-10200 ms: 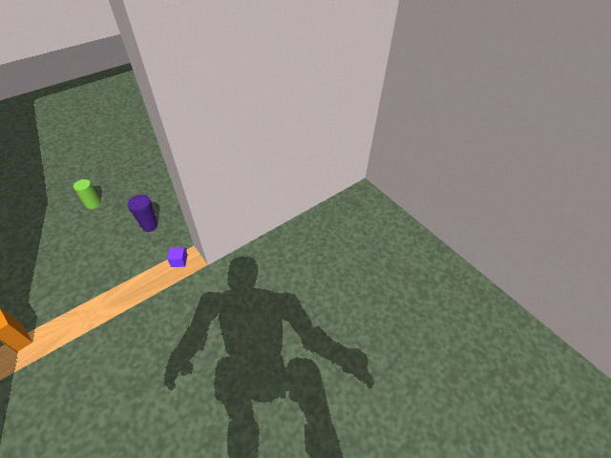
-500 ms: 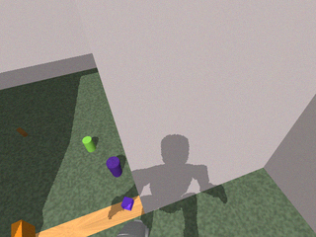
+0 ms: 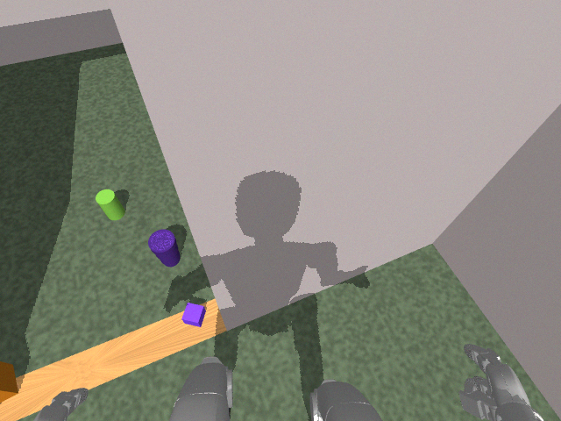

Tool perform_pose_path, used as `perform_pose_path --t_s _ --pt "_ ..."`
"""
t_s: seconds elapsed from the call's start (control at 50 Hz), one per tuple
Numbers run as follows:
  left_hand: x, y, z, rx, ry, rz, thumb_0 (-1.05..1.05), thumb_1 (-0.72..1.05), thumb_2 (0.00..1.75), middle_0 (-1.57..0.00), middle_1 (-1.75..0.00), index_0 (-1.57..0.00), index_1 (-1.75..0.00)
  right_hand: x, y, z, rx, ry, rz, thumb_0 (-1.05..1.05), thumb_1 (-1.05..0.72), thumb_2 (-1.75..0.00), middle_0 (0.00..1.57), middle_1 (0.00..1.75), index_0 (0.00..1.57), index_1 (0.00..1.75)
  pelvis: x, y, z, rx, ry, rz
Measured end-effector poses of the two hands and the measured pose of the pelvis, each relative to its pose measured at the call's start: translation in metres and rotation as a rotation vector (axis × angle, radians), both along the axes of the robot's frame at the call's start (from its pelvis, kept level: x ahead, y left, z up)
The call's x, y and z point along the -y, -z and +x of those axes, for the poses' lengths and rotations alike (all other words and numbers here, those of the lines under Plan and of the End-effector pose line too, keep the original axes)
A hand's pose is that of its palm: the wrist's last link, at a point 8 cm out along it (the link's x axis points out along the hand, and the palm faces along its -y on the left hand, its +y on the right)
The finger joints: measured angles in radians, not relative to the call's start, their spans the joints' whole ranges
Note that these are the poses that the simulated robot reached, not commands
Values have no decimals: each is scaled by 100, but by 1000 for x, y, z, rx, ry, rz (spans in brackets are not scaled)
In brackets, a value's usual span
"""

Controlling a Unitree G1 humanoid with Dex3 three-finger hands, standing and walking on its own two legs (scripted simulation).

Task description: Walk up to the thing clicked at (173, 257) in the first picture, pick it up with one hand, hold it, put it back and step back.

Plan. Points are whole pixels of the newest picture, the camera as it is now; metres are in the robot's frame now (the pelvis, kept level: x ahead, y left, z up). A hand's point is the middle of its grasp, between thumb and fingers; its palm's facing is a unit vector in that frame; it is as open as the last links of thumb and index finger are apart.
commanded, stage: walk up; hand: left
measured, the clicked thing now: (194, 314) +0.43 +0.27 -0.71
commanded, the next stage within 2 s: stand in 0.06 s
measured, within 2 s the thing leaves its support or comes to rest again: neither
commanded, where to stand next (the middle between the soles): +0.03 +0.00 m, yaw +2 degrees
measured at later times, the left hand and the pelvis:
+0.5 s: hand out of the picture +0.05 +0.24 -0.11, palm faces +0.01 -0.94 -0.35, open 7.4 cm; pelvis -0.04 -0.01 +0.04, yaw +0 degrees
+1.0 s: hand out of the picture +0.02 +0.25 -0.11, palm faces +0.00 -0.93 -0.37, open 7.4 cm; pelvis -0.03 -0.02 +0.05, yaw +1 degrees
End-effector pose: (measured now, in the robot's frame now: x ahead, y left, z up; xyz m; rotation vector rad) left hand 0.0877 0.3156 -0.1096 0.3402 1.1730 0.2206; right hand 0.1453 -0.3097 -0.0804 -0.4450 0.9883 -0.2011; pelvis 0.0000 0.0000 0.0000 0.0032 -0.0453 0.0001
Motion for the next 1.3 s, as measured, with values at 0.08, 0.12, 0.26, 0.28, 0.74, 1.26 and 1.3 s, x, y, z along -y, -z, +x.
perform_pose_path --t_s 0.08,0.12,0.26,0.28,0.74,1.26,1.3 --pt "12 -5 -34 -21 0 46 0 91 90 -21 -30 -20 -30 26 18 -12 5 24 16 1 -90 -90 21 30 20 30 16 9 -22 15 -6 -28" --pt "19 -13 -57 -51 -1 55 0 91 90 -21 -30 -20 -30 28 22 -26 -28 35 36 1 -91 -90 21 30 20 30 21 4 -24 10 -6 -2" --pt "27 -41 -91 -87 -52 58 1 90 90 -21 -30 -21 -30 25 20 -86 -159 96 115 1 -91 -90 20 30 20 30 23 -23 -17 -14 -11 15" --pt "26 -42 -89 -79 -52 57 1 90 90 -21 -30 -21 -30 24 20 -93 -177 100 116 1 -91 -90 20 30 20 30 22 -24 -17 -17 -13 15" --pt "31 -37 -52 6 9 -50 0 90 90 -21 -30 -20 -30 -2 -7 -118 -171 106 127 1 -91 -90 21 30 20 30 12 -43 -43 0 -4 3" --pt "37 -39 -43 -38 -22 -36 1 90 90 -21 -30 -20 -30 6 -8 -92 -207 91 121 1 -91 -90 20 30 20 30 20 -47 -26 -7 -12 -5" --pt "37 -39 -39 -33 -20 -39 1 90 90 -21 -30 -20 -30 7 -8 -93 -212 93 116 1 -91 -90 20 30 20 30 20 -48 -25 -9 -12 -5"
